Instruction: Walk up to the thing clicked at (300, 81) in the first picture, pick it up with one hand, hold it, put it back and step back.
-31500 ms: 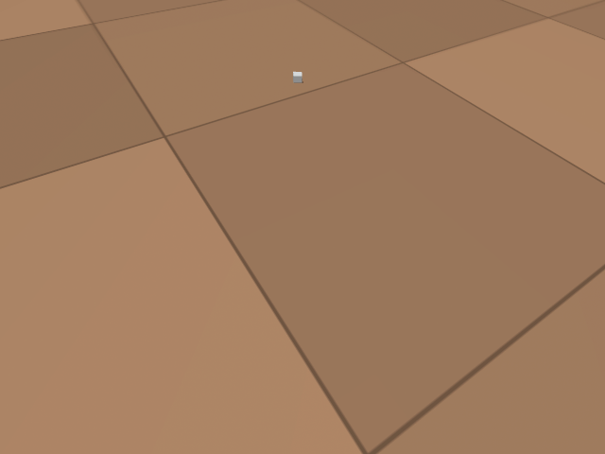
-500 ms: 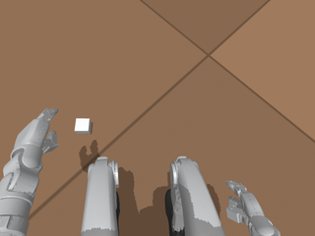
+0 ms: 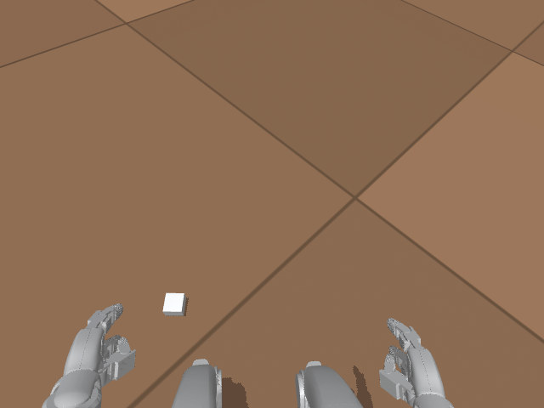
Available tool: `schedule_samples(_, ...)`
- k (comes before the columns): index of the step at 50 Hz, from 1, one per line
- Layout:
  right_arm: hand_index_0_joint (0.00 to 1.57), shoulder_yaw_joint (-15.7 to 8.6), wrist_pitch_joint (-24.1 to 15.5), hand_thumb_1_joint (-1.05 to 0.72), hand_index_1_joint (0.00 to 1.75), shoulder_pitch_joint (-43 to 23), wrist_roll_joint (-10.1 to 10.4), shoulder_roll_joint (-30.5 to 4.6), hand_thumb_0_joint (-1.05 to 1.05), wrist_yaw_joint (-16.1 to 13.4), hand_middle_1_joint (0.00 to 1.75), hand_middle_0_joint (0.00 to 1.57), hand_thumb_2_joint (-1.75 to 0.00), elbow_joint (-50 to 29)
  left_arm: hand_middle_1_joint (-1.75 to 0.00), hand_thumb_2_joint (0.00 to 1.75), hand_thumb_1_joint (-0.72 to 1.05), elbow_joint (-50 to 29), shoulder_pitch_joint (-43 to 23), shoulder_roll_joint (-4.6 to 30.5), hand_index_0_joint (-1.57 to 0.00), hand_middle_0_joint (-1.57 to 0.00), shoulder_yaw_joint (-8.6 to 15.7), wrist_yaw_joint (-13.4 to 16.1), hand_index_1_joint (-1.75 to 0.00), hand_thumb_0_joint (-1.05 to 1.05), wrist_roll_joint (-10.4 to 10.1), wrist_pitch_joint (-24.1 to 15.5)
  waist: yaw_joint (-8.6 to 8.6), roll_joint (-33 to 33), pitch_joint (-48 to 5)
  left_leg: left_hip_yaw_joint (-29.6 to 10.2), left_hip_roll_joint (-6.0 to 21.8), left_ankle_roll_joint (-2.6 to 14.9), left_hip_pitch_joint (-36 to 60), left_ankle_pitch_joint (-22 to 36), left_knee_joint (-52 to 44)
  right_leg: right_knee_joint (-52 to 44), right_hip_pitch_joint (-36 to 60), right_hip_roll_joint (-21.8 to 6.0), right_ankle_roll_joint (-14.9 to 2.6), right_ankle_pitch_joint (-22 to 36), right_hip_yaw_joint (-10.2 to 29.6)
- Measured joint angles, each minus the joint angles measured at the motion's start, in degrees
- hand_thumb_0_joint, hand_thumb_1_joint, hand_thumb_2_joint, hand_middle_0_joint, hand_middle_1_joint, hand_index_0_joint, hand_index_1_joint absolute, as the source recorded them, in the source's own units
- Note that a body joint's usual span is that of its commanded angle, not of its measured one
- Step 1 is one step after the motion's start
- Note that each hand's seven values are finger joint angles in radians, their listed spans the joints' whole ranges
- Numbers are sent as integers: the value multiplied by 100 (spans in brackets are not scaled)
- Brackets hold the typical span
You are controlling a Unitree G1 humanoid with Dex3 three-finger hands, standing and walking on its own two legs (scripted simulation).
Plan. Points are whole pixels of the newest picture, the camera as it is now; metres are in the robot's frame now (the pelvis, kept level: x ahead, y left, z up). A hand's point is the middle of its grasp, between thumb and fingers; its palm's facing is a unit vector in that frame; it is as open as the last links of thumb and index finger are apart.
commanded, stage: home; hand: left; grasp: from above
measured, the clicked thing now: (174, 304) +0.47 +0.24 -0.64
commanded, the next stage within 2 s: none
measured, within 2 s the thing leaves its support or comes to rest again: neither
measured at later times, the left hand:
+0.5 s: hand (118, 384) +0.18 +0.18 +0.00, palm faces +0.08 -0.98 -0.19, open 7.4 cm
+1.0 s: hand (121, 382) +0.18 +0.18 +0.01, palm faces +0.07 -0.98 -0.19, open 7.4 cm
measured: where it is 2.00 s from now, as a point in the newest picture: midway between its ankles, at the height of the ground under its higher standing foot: outside the picture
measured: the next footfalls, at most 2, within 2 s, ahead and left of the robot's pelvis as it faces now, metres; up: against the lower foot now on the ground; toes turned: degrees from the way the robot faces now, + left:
none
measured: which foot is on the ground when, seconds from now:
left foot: down 0.00-1.00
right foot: down 0.00-1.00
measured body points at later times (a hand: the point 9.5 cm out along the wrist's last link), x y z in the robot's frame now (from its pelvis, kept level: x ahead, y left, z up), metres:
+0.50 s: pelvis +0.02 +0.00 +0.05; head +0.04 +0.00 +0.50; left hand +0.17 +0.23 +0.02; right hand +0.20 -0.24 +0.00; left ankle +0.04 +0.13 -0.63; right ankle +0.01 -0.14 -0.63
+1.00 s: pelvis +0.02 +0.00 +0.05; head +0.03 +0.00 +0.50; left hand +0.17 +0.23 +0.02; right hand +0.18 -0.25 -0.01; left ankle +0.04 +0.13 -0.63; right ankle +0.01 -0.14 -0.63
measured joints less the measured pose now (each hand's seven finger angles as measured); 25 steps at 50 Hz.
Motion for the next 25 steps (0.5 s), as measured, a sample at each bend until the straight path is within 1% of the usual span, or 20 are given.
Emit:
schedule_samples(3, 20, -16, -84, -90, 30, 217, -17, -15, 1, -110, 30, 20, -90, -39, -30, 90, 91, -280, 356, -95, -20, -21, 4, -12, -29, 1, -121, 99, -17, 15, 10, 32, 9, 4, 536, 86, -442, -468, 535, 6, -3, 111, 7)
schedule_samples(6, 20, -60, -165, -90, 30, 398, -44, -43, 1, -195, 30, 20, -90, -93, -30, 90, 91, -594, 717, -166, -20, -21, -28, -41, -29, 1, -184, 168, -19, 46, 7, 63, 14, 8, 1013, 170, -833, -886, 1014, 9, 0, 218, 17)
schedule_samples(10, 20, -117, -248, -90, 30, 546, -73, -86, 1, -263, 30, 20, -90, -175, -30, 90, 91, -1006, 1165, -204, -20, -21, -112, -98, -29, 1, -182, 229, 12, 91, -24, 106, 11, 16, 1521, 258, -1232, -1304, 1518, 4, 8, 328, 37)
schedule_samples(13, 20, -143, -312, -90, 30, 562, -102, -112, 1, -289, 30, 20, -90, -210, -30, 90, 91, -1170, 1372, -225, -20, -21, -155, -151, -29, 1, -170, 239, 48, 119, -32, 117, -5, 23, 1788, 305, -1421, -1496, 1787, -11, 15, 375, 37)
schedule_samples(17, 20, -160, -396, -90, 30, 494, -143, -124, 1, -298, 30, 20, -90, -238, -30, 90, 91, -1228, 1497, -235, -20, -20, -194, -232, -29, 1, -131, 264, 108, 116, -29, 123, -28, 24, 1982, 351, -1551, -1604, 1975, -34, 19, 404, 36)
schedule_samples(25, 20, -139, -591, -90, 30, 287, -200, -133, 1, -269, 30, 20, -90, -258, -30, 90, 91, -1040, 1340, -227, -20, -20, -188, -353, -29, 1, -67, 258, 192, 26, 142, 91, -57, -2, 2023, 405, -1557, -1546, 2005, -60, -4, 407, 6)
